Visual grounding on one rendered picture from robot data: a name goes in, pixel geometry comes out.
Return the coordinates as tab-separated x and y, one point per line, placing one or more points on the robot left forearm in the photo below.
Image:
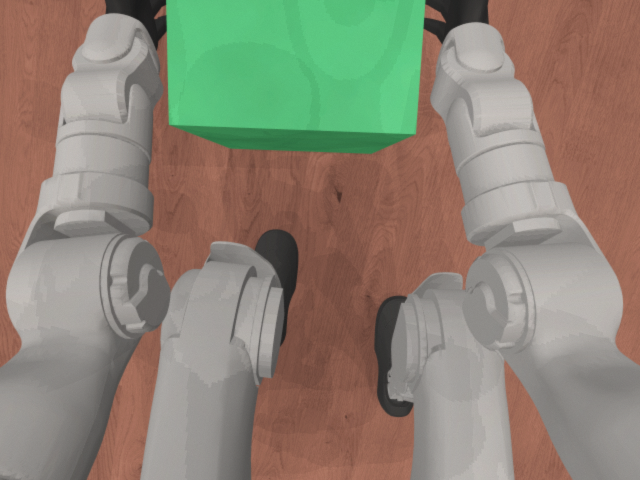
104	138

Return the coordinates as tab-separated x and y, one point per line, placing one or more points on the robot left hand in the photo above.
144	11

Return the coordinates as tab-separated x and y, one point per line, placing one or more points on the carton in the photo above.
295	75

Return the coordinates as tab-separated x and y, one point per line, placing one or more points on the left robot shin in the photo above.
220	251

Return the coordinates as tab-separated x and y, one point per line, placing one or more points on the robot right forearm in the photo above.
510	195

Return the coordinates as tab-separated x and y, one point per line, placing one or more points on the robot right hand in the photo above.
455	13

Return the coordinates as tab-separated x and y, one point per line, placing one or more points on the left robot upper arm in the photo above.
80	306

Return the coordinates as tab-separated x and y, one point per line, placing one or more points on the robot right thigh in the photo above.
461	419

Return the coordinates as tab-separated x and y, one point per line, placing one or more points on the right robot upper arm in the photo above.
553	312

